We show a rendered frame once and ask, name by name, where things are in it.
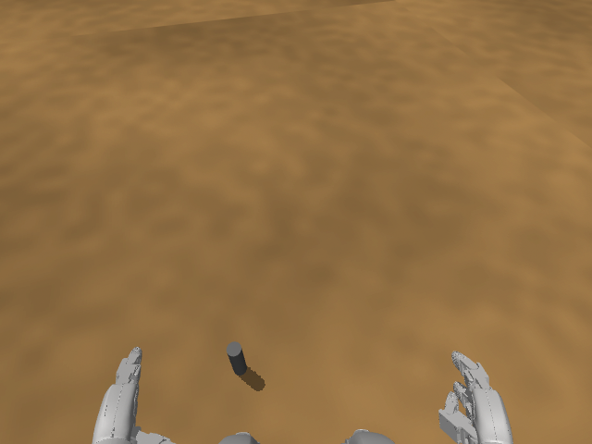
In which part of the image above can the left robot hand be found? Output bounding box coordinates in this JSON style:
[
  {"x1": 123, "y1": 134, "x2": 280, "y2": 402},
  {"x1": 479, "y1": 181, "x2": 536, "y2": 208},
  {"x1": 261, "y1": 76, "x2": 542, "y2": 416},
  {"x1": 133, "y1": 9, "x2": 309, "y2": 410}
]
[{"x1": 92, "y1": 347, "x2": 176, "y2": 444}]

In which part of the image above can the right robot hand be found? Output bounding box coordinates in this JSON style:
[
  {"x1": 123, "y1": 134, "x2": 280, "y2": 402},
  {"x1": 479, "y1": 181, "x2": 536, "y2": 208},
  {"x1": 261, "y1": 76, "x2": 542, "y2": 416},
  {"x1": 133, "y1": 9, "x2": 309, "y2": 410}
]
[{"x1": 438, "y1": 351, "x2": 513, "y2": 444}]

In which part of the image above can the can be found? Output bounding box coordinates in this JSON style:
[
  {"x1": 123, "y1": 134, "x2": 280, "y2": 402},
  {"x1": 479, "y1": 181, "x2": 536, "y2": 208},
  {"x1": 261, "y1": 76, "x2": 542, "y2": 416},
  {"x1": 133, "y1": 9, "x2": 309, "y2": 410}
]
[{"x1": 227, "y1": 341, "x2": 247, "y2": 376}]

